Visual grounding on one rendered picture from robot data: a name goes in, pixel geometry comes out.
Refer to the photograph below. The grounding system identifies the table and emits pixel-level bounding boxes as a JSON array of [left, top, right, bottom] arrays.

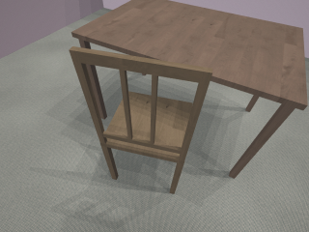
[[71, 0, 308, 179]]

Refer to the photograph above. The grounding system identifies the chair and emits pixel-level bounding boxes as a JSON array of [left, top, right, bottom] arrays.
[[69, 46, 213, 194]]

